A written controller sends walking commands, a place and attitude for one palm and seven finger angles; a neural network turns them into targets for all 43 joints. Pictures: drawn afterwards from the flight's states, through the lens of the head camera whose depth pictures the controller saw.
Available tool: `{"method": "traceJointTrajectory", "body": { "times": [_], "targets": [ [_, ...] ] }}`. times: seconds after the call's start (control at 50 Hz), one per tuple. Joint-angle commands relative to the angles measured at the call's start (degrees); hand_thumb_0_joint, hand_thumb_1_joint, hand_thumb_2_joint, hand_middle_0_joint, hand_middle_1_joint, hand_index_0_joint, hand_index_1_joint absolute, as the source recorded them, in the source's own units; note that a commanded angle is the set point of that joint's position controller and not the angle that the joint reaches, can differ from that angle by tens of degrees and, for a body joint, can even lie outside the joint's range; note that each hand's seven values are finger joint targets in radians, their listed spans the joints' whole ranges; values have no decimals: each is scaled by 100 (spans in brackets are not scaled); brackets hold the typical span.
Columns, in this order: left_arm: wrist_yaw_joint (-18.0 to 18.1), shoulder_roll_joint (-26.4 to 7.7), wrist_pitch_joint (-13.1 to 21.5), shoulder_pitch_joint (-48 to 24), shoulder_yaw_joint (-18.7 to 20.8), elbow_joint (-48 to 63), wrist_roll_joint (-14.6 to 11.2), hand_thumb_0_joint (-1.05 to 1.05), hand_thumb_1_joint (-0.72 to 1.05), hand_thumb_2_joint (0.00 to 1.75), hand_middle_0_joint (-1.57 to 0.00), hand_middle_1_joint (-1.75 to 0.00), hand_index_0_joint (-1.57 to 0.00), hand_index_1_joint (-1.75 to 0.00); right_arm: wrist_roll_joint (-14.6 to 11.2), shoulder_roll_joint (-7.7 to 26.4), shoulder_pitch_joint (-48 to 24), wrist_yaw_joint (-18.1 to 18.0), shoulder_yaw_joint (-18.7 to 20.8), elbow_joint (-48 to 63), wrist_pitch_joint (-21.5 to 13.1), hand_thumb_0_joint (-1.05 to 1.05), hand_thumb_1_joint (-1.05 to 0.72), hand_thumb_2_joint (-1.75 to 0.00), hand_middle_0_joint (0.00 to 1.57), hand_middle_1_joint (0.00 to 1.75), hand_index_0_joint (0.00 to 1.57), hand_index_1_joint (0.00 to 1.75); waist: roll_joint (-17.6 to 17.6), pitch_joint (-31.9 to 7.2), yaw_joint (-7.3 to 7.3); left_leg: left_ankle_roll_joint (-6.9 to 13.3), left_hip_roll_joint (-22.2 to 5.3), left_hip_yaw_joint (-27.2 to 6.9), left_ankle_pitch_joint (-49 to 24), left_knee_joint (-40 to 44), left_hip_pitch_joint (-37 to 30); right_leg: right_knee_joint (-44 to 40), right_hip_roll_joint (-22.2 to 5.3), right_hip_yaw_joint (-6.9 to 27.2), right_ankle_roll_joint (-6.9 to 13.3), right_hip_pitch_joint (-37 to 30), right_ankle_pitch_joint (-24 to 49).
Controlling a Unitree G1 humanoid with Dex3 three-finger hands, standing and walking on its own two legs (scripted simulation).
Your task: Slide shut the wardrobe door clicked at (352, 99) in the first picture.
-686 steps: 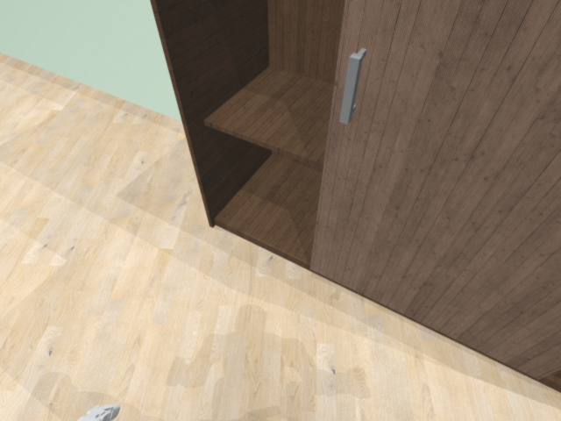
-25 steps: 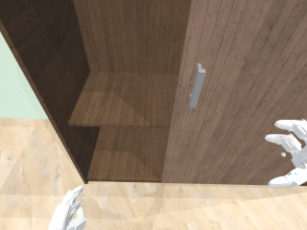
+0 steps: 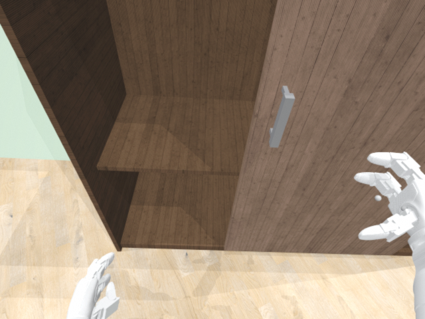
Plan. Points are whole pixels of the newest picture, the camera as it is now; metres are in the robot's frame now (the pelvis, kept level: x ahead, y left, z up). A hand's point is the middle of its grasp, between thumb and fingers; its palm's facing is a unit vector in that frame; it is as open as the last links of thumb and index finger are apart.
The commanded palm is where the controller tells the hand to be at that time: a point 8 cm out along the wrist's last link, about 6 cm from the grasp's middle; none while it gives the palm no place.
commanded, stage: move the hooked fingers beside the handle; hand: right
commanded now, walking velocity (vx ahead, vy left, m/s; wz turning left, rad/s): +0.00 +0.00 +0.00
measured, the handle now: (279, 117) +0.54 -0.13 +0.11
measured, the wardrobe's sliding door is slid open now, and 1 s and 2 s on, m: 0.49 0.49 0.49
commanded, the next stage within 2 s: none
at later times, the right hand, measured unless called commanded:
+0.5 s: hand (351, 171) +0.37 -0.24 +0.12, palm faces +0.01 +1.00 -0.03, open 14.0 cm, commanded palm +0.34 -0.28 +0.12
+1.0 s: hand (333, 150) +0.42 -0.22 +0.12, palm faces +0.00 +1.00 -0.02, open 14.0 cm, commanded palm +0.40 -0.27 +0.12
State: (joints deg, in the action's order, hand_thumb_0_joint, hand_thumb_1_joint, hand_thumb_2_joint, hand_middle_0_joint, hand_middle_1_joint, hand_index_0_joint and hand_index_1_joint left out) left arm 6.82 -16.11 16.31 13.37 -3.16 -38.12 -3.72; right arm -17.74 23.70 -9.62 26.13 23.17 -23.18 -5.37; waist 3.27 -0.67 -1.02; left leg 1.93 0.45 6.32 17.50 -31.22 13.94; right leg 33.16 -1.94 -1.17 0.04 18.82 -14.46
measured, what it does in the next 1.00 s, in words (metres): stands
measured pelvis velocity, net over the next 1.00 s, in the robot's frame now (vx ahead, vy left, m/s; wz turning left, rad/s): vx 0.01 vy -0.02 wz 0.03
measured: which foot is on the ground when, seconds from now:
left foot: down 0.00-1.00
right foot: down 0.00-1.00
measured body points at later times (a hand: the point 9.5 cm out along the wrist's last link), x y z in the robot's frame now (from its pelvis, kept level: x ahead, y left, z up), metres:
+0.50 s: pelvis +0.01 -0.01 +0.00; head +0.02 +0.00 +0.45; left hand +0.14 +0.24 -0.09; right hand +0.36 -0.29 +0.13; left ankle -0.01 +0.09 -0.73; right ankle +0.03 -0.12 -0.73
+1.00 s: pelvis +0.01 -0.02 +0.00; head +0.03 -0.02 +0.45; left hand +0.10 +0.24 -0.11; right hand +0.41 -0.27 +0.13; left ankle -0.01 +0.09 -0.73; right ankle +0.03 -0.12 -0.73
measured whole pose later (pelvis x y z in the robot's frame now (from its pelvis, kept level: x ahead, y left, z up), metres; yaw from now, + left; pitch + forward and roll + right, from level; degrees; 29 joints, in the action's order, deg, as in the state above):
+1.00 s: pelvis +0.01 -0.02 +0.00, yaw +1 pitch +4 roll +1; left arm 3.8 -15.7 7.6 18.2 -1.9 -38.7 -2.8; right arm -11.1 21.9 -31.2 15.7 18.1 -43.7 -9.7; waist 1.8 -2.1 2.9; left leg 0.5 -0.4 4.4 17.9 -33.1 19.3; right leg 35.2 -1.3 -3.0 1.5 23.7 -15.7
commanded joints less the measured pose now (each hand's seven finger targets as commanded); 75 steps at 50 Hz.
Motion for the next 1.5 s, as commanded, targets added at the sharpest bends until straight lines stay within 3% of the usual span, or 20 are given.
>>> {"method": "traceJointTrajectory", "body": {
  "times": [0.0, 0.08, 0.14, 0.16, 0.34, 0.4, 0.54, 0.58, 0.66, 0.72, 0.78, 0.84, 0.86, 0.92, 1.02, 1.06, 1.2, 1.32, 1.46, 1.48],
  "targets": [
    [22, -698, 272, -367, 265, 861, -13, 0, 90, 90, -20, -30, -20, -30, -117, 1648, -1769, -85, 530, 876, -329, 0, 50, -30, 30, 120, 30, 120, -137, -1178, 58, -171, -71, -510, -1198, 539, 122, -370, 197, 174, 253, -696, 673],
    [-42, -674, 227, -313, 290, 933, 2, 0, 90, 90, -20, -30, -20, -30, -62, 1613, -1797, -183, 534, 1014, -361, 0, 50, -30, 30, 120, 30, 120, -4, -1434, 16, -158, -69, -472, -1564, 441, 3, -341, 203, 134, 259, -790, 967],
    [-57, -674, 195, -277, 300, 942, -6, 0, 90, 90, -20, -30, -20, -30, -41, 1426, -1905, -251, 370, 980, -361, 0, 50, -30, 30, 120, 30, 120, 56, -1302, 56, -143, -43, -422, -1494, 424, 167, -368, 189, 145, 242, -803, 929],
    [-63, -687, 171, -235, 313, 907, 1, 0, 90, 90, -20, -30, -20, -30, -31, 1456, -1854, -295, 400, 887, -352, 0, 50, -30, 30, 120, 30, 120, -215, -1194, 75, -153, -26, -426, -1462, 453, 181, -350, 166, 142, 260, -725, 900],
    [-62, -678, 55, -73, 340, 829, 28, 0, 90, 90, -20, -30, -20, -30, 161, 1268, -2721, -581, 92, 992, -463, 0, 50, -30, 30, 120, 30, 120, 179, -1484, 194, -95, -2, -389, -1401, 381, 294, -398, 158, 230, 220, -1032, 1001],
    [-90, -714, -22, 6, 360, 772, 36, 0, 90, 90, -20, -30, -20, -30, 197, 1407, -2663, -657, 237, 663, -441, 0, 50, -30, 30, 120, 30, 120, -174, -1520, 183, -116, 0, -399, -1567, 370, 174, -375, 156, 198, 228, -896, 1085],
    [-154, -699, -176, 60, 359, 804, 45, 0, 90, 90, -20, -30, -20, -30, 315, 1039, -3187, -806, -176, 461, -469, 0, 50, -30, 30, 120, 30, 120, 64, -1580, 235, -74, 4, -352, -1418, 312, 398, -378, 133, 281, 183, -1036, 1095],
    [-170, -709, -237, 98, 363, 779, 52, 0, 90, 90, -20, -30, -20, -30, 337, 1050, -3223, -880, -147, 245, -465, 0, 50, -30, 30, 120, 30, 120, -153, -1555, 249, -83, 10, -364, -1475, 313, 352, -348, 130, 256, 197, -934, 1104],
    [-191, -724, -344, 165, 373, 738, 75, 0, 90, 90, -20, -30, -20, -30, 430, 1226, -3577, -972, -73, 106, -564, 0, 50, -30, 30, 120, 30, 120, -124, -1647, 255, -69, 9, -392, -1553, 277, 318, -294, 130, 244, 201, -902, 1188],
    [-217, -701, -414, 183, 367, 738, 58, 0, 90, 90, -20, -30, -20, -30, 457, 1073, -3777, -988, -228, -44, -618, 0, 50, -30, 30, 120, 30, 120, 90, -1611, 314, -59, 13, -396, -1552, 248, 431, -290, 125, 258, 173, -961, 1211],
    [-217, -753, -500, 261, 381, 691, 65, 0, 90, 90, -20, -30, -20, -30, 462, 1153, -4022, -1030, -170, -397, -645, 0, 50, -30, 30, 120, 30, 120, -262, -1551, 371, -77, 22, -393, -1396, 268, 483, -281, 122, 263, 202, -780, 981],
    [-230, -735, -543, 310, 381, 670, 66, 0, 90, 90, -20, -30, -20, -30, 527, 1080, -4435, -1028, -327, -479, -737, 0, 50, -30, 30, 120, 30, 120, 213, -1691, 408, -52, 10, -416, -1312, 233, 614, -243, 138, 277, 168, -915, 961],
    [-240, -745, -564, 350, 395, 649, 82, 0, 90, 90, -20, -30, -20, -30, 534, 1163, -4435, -1053, -236, -588, -758, 0, 50, -30, 30, 120, 30, 120, -29, -1703, 398, -49, 19, -423, -1393, 241, 522, -197, 133, 269, 199, -840, 1015],
    [-258, -756, -617, 431, 425, 637, 81, 0, 90, 90, -20, -30, -20, -30, 545, 1132, -4571, -1053, -281, -678, -857, 0, 50, -30, 30, 120, 30, 120, -5, -1923, 424, -63, 28, -419, -1537, 173, 544, -154, 126, 265, 185, -933, 1180],
    [-298, -789, -727, 542, 419, 565, 79, 0, 90, 90, -20, -30, -20, -30, 605, 1104, -4965, -1129, -362, -1219, -925, 0, 50, -30, 30, 120, 30, 120, 19, -1671, 504, -57, 34, -420, -1279, 173, 788, -151, 130, 280, 188, -727, 903],
    [-307, -831, -774, 635, 437, 522, 107, 0, 90, 90, -20, -30, -20, -30, 648, 1347, -5017, -1184, -164, -1411, -971, 0, 50, -30, 30, 120, 30, 120, -201, -1776, 476, -51, 47, -424, -1306, 146, 700, -92, 122, 281, 207, -622, 936],
    [-332, -835, -854, 857, 447, 414, 131, 0, 90, 90, -20, -30, -20, -30, 774, 1352, -5948, -1235, -280, -1883, -1273, 0, 50, -30, 30, 120, 30, 120, 106, -1993, 652, -65, 60, -467, -1180, 42, 982, 9, 114, 292, 190, -659, 812],
    [-378, -897, -966, 1108, 460, 314, 164, 0, 90, 90, -20, -30, -20, -30, 904, 1452, -6329, -1300, -262, -2607, -1310, 0, 50, -30, 30, 120, 30, 120, -84, -1954, 787, -92, 81, -470, -1163, -50, 1188, 121, 108, 284, 206, -362, 770],
    [-417, -920, -1123, 1266, 495, 418, 218, 0, 90, 90, -20, -30, -20, -30, 998, 1937, -6072, -1346, 177, -2724, -1465, 0, 50, -30, 30, 120, 30, 120, -158, -2339, 641, -87, 104, -510, -1494, -200, 921, 271, 100, 219, 228, -207, 1075],
    [-431, -902, -1132, 1264, 501, 482, 223, 0, 90, 90, -20, -30, -20, -30, 1000, 1941, -6045, -1334, 201, -2529, -1495, 0, 50, -30, 30, 120, 30, 120, 88, -2575, 601, -97, 100, -535, -1650, -235, 835, 282, 121, 181, 221, -322, 1200]
  ]
}}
